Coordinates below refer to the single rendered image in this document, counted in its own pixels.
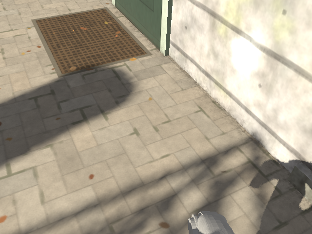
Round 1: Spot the right robot thigh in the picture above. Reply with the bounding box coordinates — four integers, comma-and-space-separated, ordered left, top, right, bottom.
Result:
187, 212, 235, 234

